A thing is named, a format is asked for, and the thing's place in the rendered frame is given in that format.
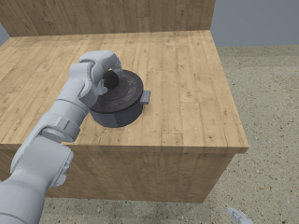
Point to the knob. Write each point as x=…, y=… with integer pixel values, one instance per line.
x=111, y=79

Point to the right robot hand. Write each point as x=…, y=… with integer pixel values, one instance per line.
x=238, y=216

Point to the left robot hand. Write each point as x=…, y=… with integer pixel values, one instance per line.
x=108, y=59

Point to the left robot upper arm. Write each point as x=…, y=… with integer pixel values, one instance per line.
x=22, y=196

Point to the pot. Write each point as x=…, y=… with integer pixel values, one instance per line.
x=126, y=117

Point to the lid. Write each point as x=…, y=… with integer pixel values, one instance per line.
x=126, y=94

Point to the robot left forearm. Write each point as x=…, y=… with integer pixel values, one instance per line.
x=61, y=123

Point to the table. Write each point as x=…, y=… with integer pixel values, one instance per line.
x=179, y=146

